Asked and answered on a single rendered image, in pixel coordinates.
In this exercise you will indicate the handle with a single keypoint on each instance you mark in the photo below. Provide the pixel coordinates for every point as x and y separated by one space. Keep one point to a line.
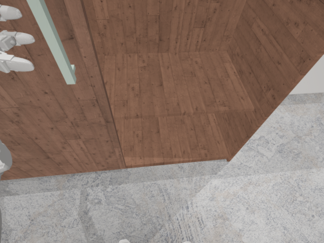
45 22

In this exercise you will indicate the robot left hand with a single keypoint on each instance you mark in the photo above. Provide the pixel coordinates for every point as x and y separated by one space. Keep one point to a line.
10 62

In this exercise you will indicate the wardrobe door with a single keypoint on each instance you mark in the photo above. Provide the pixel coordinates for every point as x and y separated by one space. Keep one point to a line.
49 127

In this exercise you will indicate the robot left upper arm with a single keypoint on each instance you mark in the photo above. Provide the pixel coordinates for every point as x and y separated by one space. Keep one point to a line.
5 164

